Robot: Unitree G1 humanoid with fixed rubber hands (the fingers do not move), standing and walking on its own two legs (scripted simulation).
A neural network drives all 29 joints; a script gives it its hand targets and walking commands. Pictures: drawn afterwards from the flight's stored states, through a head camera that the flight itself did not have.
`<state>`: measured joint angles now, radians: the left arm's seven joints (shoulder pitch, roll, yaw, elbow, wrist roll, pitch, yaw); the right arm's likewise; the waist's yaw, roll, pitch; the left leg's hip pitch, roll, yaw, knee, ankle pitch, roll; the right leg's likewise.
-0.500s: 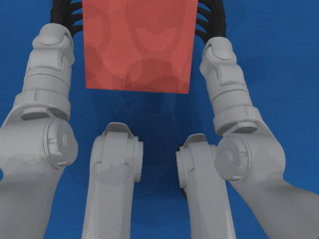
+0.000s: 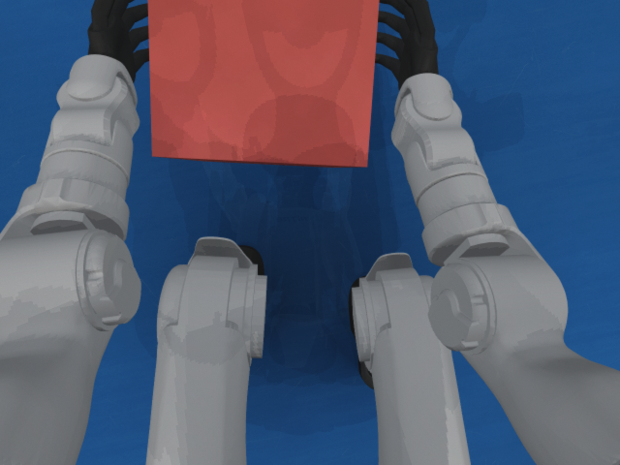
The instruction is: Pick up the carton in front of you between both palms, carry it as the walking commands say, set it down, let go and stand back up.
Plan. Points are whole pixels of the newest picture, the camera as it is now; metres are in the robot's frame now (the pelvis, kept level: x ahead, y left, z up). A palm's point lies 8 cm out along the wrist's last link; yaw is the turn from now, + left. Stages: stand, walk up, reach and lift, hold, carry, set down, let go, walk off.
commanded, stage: set down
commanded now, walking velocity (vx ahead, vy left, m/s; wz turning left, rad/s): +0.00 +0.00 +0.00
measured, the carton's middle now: (269, 82) +0.50 +0.11 -0.25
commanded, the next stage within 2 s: let go in 1.30 s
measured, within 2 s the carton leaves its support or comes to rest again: neither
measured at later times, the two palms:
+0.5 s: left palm (21, 56) +0.46 +0.31 -0.11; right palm (442, 77) +0.50 -0.06 -0.11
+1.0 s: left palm out of the picture +0.46 +0.33 +0.04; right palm (580, 13) +0.50 -0.07 +0.04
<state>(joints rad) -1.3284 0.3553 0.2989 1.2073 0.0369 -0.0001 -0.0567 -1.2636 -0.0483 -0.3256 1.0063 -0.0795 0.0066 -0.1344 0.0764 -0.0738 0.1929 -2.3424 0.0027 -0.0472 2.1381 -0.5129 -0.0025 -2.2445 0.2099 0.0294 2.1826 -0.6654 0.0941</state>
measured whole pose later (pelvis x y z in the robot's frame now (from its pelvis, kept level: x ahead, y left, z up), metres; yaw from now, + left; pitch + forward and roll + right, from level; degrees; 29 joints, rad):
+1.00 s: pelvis +0.01 +0.01 +0.15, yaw +3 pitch +44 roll -5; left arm -1.00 0.42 0.27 0.82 -0.06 0.13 -0.12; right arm -0.92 -0.05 -0.22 0.60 0.02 0.18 -0.20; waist 0.04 -0.03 -0.02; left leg -1.96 -0.03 -0.05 1.62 -0.42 0.01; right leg -1.86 0.10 0.02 1.64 -0.56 0.05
